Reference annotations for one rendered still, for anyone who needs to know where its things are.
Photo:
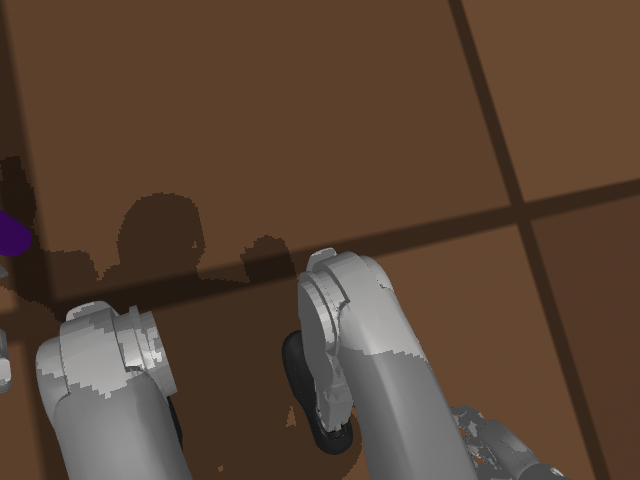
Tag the right robot foot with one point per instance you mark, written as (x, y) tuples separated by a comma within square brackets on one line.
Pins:
[(302, 385)]

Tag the left robot foot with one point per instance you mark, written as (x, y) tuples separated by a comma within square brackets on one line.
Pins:
[(176, 422)]

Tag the right robot hand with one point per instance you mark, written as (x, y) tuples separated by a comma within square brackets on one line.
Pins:
[(505, 456)]

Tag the can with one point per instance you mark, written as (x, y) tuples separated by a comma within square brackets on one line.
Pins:
[(15, 238)]

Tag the right robot arm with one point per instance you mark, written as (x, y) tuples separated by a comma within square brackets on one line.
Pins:
[(542, 471)]

